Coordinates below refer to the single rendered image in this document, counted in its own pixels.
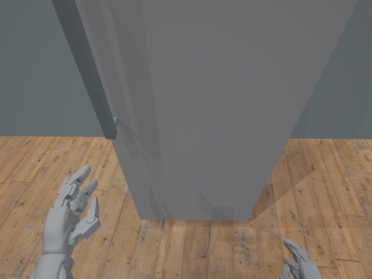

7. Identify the left robot hand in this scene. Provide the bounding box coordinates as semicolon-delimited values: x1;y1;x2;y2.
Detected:
42;164;101;256

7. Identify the handle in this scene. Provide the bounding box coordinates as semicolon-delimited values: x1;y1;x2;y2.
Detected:
51;0;118;140

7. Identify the fridge door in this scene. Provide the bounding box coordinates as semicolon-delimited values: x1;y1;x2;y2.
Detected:
75;0;358;221

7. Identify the robot left forearm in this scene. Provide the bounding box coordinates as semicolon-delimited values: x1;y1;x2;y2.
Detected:
29;252;74;279

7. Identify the right robot hand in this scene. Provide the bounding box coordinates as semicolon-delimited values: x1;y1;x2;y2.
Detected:
279;238;322;279

